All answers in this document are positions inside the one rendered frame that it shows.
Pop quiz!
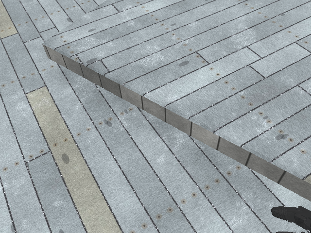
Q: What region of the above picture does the robot right hand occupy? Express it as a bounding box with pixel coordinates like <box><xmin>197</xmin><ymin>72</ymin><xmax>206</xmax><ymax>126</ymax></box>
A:
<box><xmin>271</xmin><ymin>206</ymin><xmax>311</xmax><ymax>233</ymax></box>

